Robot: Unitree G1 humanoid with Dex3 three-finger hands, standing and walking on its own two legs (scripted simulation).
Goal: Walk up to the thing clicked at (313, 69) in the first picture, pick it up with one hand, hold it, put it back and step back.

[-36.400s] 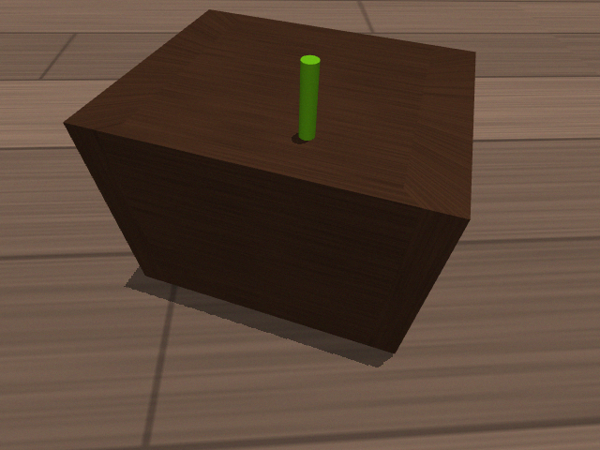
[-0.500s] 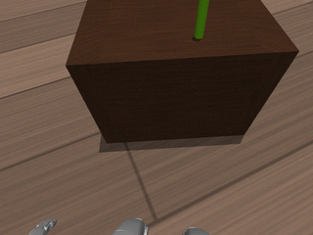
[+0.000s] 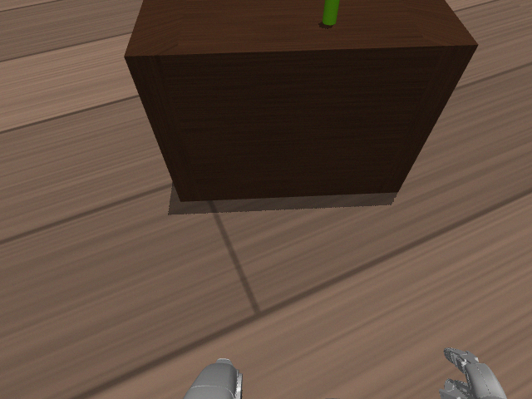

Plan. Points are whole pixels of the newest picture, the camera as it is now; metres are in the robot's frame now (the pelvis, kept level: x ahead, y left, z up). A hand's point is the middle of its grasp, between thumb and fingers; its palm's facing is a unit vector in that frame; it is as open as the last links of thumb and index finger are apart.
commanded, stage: step back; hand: right
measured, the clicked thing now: out of the picture +1.12 -0.14 +0.05
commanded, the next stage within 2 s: stand in 1.12 s
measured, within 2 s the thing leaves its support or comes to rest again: neither
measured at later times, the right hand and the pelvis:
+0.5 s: hand out of the picture +0.00 -0.25 -0.14, palm faces -0.07 +0.93 -0.35, open 7.4 cm; pelvis -0.07 +0.00 +0.01, yaw +3 degrees
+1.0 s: hand out of the picture +0.09 -0.22 -0.13, palm faces -0.07 +0.94 -0.34, open 7.4 cm; pelvis -0.03 +0.02 +0.02, yaw +3 degrees
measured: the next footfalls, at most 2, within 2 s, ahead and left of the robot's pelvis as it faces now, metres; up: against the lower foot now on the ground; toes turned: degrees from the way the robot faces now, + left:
left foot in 0.24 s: +0.00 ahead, +0.14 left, +0.00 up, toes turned +4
